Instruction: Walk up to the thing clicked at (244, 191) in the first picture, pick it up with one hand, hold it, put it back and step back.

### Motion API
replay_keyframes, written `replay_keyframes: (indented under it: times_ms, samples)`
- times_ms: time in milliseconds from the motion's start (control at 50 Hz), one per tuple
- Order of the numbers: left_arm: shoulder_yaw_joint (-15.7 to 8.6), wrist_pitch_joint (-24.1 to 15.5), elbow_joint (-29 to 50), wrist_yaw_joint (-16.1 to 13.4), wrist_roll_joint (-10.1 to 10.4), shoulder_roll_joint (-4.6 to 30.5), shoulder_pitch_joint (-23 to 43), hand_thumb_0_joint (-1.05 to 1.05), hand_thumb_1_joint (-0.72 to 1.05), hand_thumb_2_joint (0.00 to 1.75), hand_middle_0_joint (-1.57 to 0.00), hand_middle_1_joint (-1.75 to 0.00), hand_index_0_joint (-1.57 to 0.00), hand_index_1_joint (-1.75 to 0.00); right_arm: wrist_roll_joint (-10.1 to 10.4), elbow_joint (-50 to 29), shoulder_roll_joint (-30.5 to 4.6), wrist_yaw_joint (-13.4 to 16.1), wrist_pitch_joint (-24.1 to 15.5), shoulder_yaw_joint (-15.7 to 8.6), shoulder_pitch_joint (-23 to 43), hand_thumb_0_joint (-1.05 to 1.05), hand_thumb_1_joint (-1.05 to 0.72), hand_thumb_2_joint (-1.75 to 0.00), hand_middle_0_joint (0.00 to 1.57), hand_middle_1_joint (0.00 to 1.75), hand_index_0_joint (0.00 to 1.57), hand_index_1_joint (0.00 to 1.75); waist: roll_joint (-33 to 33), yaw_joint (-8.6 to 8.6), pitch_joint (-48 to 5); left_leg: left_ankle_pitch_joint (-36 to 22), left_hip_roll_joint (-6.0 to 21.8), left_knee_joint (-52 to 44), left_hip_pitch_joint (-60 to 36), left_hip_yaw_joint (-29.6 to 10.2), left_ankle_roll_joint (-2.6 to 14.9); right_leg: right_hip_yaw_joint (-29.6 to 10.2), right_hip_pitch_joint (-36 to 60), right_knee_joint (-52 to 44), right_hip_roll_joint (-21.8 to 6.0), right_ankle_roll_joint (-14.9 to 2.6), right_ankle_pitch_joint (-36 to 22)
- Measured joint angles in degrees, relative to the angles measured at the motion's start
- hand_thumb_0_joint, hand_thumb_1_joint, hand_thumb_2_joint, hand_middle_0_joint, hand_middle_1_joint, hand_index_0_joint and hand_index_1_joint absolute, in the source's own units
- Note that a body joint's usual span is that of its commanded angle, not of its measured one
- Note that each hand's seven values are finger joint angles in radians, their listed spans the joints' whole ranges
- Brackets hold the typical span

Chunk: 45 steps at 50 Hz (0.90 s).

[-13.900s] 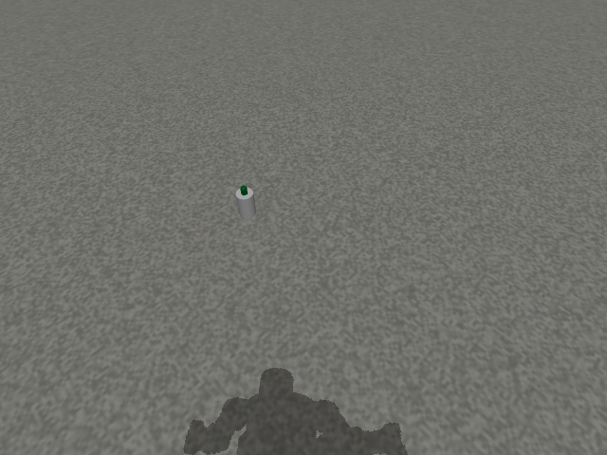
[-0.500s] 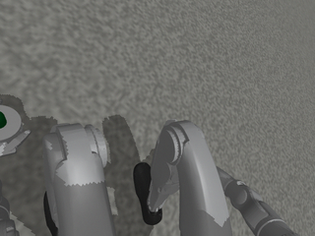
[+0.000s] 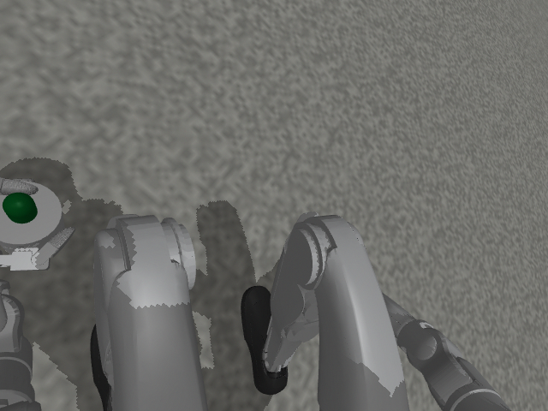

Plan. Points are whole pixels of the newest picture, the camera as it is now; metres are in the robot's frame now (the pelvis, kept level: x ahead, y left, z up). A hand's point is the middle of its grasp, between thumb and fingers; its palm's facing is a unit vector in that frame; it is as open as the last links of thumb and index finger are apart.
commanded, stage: settle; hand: left
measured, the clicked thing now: (27, 220) +0.33 +0.29 -0.17
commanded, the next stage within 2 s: lift in 1.46 s
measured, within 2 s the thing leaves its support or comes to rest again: neither
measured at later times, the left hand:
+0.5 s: hand (2, 223) +0.30 +0.29 -0.03, palm faces +0.41 -0.91 -0.04, open 9.0 cm
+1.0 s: hand out of the picture +0.32 +0.29 +0.03, palm faces +0.39 -0.92 -0.03, open 8.9 cm
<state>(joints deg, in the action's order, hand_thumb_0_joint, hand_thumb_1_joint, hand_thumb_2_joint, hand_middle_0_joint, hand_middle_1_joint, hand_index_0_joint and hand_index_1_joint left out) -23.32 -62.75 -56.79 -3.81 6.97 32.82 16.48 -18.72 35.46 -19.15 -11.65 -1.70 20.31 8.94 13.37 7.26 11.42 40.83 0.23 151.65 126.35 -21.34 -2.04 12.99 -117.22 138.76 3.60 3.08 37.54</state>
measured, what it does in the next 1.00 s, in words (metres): rises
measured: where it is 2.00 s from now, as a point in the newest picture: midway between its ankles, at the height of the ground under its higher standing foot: (201, 377)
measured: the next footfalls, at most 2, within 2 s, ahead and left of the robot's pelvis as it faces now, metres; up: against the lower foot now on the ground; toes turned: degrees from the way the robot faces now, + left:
none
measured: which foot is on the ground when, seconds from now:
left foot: down 0.00-1.00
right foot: down 0.00-1.00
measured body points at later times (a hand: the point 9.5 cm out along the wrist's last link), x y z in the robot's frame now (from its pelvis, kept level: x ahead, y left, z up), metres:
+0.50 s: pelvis +0.01 -0.01 +0.04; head +0.17 +0.11 +0.44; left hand +0.28 +0.33 -0.03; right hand +0.25 -0.22 -0.05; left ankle +0.08 +0.13 -0.25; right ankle +0.13 -0.13 -0.25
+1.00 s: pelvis +0.02 -0.02 +0.07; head +0.20 +0.06 +0.47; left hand +0.29 +0.34 +0.04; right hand +0.27 -0.24 -0.05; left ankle +0.08 +0.13 -0.25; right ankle +0.13 -0.13 -0.25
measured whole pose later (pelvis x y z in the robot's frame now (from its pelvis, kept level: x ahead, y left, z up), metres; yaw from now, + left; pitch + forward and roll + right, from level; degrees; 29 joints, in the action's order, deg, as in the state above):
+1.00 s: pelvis +0.02 -0.02 +0.07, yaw +9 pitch +31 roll -5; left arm -21.2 -40.0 -34.7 12.9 14.1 17.2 13.6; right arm -3.9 39.2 -17.0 -4.6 -0.9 0.3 1.8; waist 2.0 1.0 -6.5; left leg 40.4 1.7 133.8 124.5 -7.8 -2.4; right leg 3.4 -121.1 131.2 0.1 0.6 41.1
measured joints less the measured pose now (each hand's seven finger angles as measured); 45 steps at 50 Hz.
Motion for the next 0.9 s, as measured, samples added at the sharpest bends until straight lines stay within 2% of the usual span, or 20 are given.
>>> replay_keyframes:
  times_ms: [100, 240, 380, 540, 700, 800, 900]
  samples:
    - [1.9, 3.7, 5.4, 0.5, 0.2, -1.7, -1.4, -0.01, -0.33, 0.94, -0.69, -0.88, -0.89, -1.12, 1.5, 0.2, 0.3, 0.0, 0.5, -2.8, -1.0, 0.00, -0.90, -0.90, 0.21, 0.30, 0.20, 0.30, -2.5, -0.85, -2.8, -0.7, 0.1, -1.6, 0.8, 1.5, 0.30, -0.9, -0.9, -0.7, -0.5, -0.11, -0.1]
    - [4.5, 8.3, 10.1, 1.9, 1.7, -5.4, -2.8, -0.01, -0.36, 0.95, -0.71, -0.89, -0.91, -1.11, 4.7, 1.0, 0.7, 0.3, 0.5, -6.7, -2.3, 0.00, -0.90, -0.90, 0.21, 0.30, 0.20, 0.30, -5.6, -2.24, -7.0, -1.8, 0.5, -4.4, 1.3, 4.1, 0.66, -2.7, -2.1, -1.8, -1.1, -0.23, -0.3]
    - [6.0, 12.4, 14.6, 3.6, 1.8, -8.9, -4.2, -0.01, -0.37, 0.96, -0.71, -0.89, -0.91, -1.11, 7.7, 2.3, 1.6, 1.4, 0.9, -10.1, -4.1, 0.00, -0.90, -0.90, 0.21, 0.30, 0.20, 0.29, -7.2, -3.61, -10.7, -2.2, 0.9, -7.9, 1.1, 6.6, 0.52, -4.4, -3.1, -3.3, -1.8, -0.71, -0.1]
    - [5.5, 16.0, 17.9, 6.4, 3.1, -11.4, -4.6, -0.01, -0.37, 0.97, -0.72, -0.88, -0.92, -1.10, 10.5, 3.5, 2.5, 3.3, 1.6, -13.7, -5.6, 0.00, -0.90, -0.90, 0.20, 0.30, 0.20, 0.29, -9.4, -4.53, -13.7, -1.9, 1.1, -11.2, 1.0, 9.4, 0.46, -6.5, -4.1, -4.6, -2.6, -1.06, 1.1]
    - [4.4, 18.7, 19.2, 11.3, 5.4, -12.7, -3.7, -0.01, -0.37, 0.97, -0.72, -0.88, -0.92, -1.10, 12.9, 3.9, 2.7, 4.7, 1.8, -16.3, -6.7, 0.01, -0.91, -0.90, 0.20, 0.30, 0.20, 0.29, -10.9, -5.03, -15.8, -1.2, 1.2, -13.6, 0.5, 11.4, 0.16, -8.1, -4.7, -5.3, -3.1, -1.54, 2.3]
    - [3.7, 20.5, 20.0, 14.0, 6.3, -14.0, -3.5, -0.01, -0.37, 0.97, -0.72, -0.88, -0.92, -1.10, 14.1, 3.5, 2.5, 5.6, 1.7, -17.7, -7.1, 0.01, -0.91, -0.90, 0.20, 0.30, 0.20, 0.29, -11.4, -5.35, -16.8, -0.7, 1.3, -15.0, -0.1, 12.2, -0.14, -8.7, -4.7, -5.9, -3.3, -1.94, 3.0]
    - [2.7, 21.8, 21.2, 15.5, 7.1, -15.3, -3.4, -0.01, -0.37, 0.97, -0.72, -0.88, -0.92, -1.10, 14.7, 3.5, 2.2, 6.5, 1.3, -18.9, -7.3, 0.01, -0.92, -0.90, 0.20, 0.30, 0.20, 0.29, -11.5, -5.83, -17.5, -0.4, 1.4, -16.5, -1.0, 13.0, -0.35, -9.2, -4.4, -6.7, -3.4, -2.28, 3.4]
